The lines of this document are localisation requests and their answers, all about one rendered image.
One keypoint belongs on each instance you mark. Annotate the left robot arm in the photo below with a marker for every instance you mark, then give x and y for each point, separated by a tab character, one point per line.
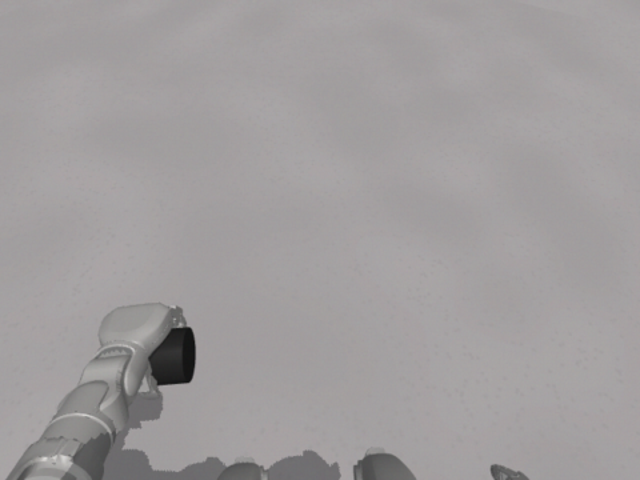
79	437

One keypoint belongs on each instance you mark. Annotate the can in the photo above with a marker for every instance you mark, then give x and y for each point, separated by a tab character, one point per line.
173	361

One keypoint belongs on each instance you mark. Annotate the left robot hand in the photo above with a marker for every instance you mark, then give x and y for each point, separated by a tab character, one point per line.
146	325

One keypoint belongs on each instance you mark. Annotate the right robot hand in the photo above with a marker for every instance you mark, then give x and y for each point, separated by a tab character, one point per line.
499	472

